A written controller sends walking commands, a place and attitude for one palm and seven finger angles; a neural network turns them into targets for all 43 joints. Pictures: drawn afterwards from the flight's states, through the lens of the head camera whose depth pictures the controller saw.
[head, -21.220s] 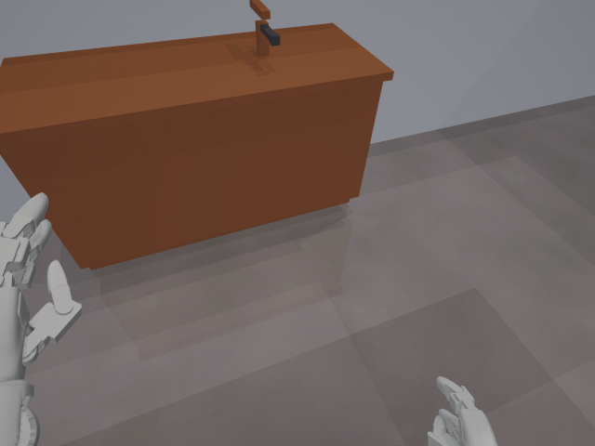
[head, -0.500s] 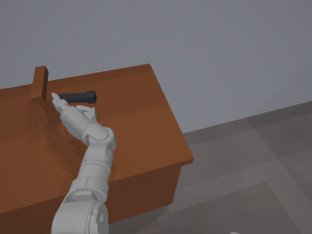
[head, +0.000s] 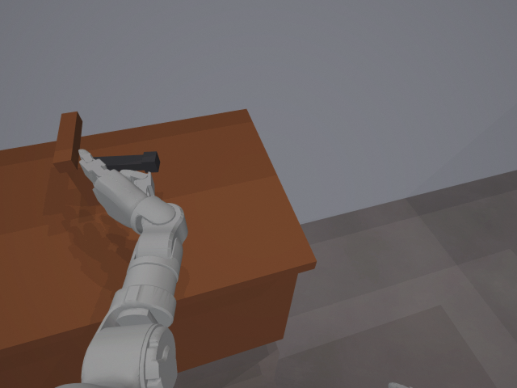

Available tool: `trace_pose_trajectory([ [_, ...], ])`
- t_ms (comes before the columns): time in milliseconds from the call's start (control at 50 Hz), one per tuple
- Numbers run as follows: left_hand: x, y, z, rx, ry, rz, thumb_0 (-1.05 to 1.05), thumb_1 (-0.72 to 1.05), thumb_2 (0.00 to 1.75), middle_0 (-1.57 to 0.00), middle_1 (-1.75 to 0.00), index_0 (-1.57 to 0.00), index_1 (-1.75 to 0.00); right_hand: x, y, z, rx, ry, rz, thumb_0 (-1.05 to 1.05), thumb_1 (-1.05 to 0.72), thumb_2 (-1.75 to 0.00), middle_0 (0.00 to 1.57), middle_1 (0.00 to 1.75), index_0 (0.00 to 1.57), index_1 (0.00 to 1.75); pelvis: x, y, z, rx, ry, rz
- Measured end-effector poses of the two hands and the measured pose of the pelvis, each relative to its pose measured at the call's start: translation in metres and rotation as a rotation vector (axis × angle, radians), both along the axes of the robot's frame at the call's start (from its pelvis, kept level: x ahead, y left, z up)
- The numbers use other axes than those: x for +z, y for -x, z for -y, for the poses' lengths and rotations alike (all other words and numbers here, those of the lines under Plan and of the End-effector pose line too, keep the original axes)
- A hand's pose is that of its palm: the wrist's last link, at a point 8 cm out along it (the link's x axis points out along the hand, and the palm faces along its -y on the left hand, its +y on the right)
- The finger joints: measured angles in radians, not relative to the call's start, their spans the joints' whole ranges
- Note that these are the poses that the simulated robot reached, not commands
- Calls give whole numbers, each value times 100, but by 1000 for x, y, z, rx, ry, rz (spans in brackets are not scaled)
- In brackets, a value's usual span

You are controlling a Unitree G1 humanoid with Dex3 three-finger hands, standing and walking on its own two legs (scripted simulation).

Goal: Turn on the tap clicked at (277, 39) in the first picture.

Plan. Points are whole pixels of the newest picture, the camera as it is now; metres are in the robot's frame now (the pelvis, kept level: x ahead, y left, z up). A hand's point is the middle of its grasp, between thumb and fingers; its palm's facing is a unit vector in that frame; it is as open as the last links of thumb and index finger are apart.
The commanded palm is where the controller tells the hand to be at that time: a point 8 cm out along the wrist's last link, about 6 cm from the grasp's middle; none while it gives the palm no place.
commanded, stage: lift the hand up off the lever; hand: left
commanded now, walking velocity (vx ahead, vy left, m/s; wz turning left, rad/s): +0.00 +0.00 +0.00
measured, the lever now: (151, 162) +0.50 +0.22 +0.06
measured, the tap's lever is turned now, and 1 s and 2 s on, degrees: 78 78 78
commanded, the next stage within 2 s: draw the hand back beside the body in 0.80 s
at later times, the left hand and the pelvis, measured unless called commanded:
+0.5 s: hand (146, 173) +0.42 +0.19 +0.11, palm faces +0.80 -0.59 -0.09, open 7.8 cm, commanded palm +0.36 +0.20 +0.12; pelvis +0.01 +0.00 +0.01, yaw +0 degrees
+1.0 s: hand (154, 171) +0.41 +0.17 +0.13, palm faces +0.66 -0.74 -0.13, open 7.9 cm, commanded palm +0.34 +0.21 +0.13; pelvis +0.00 +0.00 +0.01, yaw +0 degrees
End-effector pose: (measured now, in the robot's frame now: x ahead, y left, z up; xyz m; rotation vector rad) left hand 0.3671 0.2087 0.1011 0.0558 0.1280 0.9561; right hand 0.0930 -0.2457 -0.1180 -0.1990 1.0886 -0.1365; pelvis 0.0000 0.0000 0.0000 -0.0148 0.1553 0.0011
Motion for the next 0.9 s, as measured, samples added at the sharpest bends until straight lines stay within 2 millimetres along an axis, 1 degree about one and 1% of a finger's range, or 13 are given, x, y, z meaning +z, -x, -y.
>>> trace_pose_trajectory([
  [120,1,0,1,-8,3,-3,2,90,90,-15,-15,-15,-15,0,1,-1,-3,-1,-6,1,-91,-89,20,30,20,30,1,0,-1,0,0,8],
  [260,9,-4,6,-19,6,7,2,90,90,-15,-15,-15,-15,1,-6,-7,2,-14,11,1,-91,-89,20,30,20,30,3,-3,-3,-7,-2,10],
  [440,15,4,-1,-11,7,2,2,89,90,-15,-15,-15,-15,7,-25,-13,19,-29,54,1,-91,-89,20,30,20,30,6,-7,-3,-7,-3,34],
  [600,25,9,9,-41,11,18,2,90,90,-15,-15,-15,-15,12,-47,-17,54,-31,96,1,-91,-89,20,30,20,30,8,-7,-3,1,-5,50],
  [720,26,13,13,-38,20,-10,2,90,90,-15,-15,-15,-15,18,-59,-20,62,-39,130,1,-91,-89,20,30,20,30,9,-6,-1,0,-8,62],
  [800,26,15,10,-22,18,-16,2,89,90,-15,-15,-15,-15,20,-62,-20,69,-37,143,1,-91,-89,20,30,20,30,9,-5,2,2,-8,65],
  [900,28,16,4,-10,5,-10,2,89,90,-15,-15,-15,-15,20,-59,-17,67,-29,138,1,-91,-89,20,30,20,30,9,-2,4,4,-7,65],
])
